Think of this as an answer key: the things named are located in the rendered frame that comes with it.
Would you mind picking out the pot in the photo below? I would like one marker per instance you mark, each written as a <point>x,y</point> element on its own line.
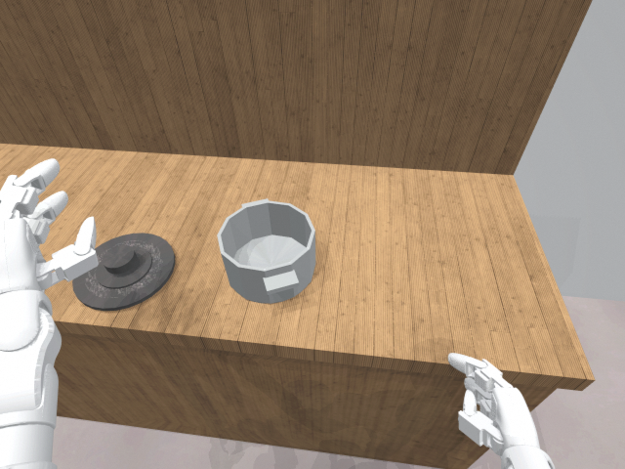
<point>268,249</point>

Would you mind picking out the table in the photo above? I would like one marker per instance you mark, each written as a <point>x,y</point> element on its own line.
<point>396,125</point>

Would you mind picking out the right robot hand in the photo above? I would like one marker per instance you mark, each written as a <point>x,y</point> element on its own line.
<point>504,419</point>

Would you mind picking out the knob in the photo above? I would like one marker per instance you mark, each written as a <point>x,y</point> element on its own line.
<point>120,259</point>

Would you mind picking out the lid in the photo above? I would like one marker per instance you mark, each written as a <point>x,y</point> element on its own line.
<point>100,290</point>

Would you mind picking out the robot left forearm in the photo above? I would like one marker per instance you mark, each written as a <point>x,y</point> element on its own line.
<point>29,344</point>

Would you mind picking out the robot right forearm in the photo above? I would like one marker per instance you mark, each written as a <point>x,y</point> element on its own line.
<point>526,457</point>

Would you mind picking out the left robot hand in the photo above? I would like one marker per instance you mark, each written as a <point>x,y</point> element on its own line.
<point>24,226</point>

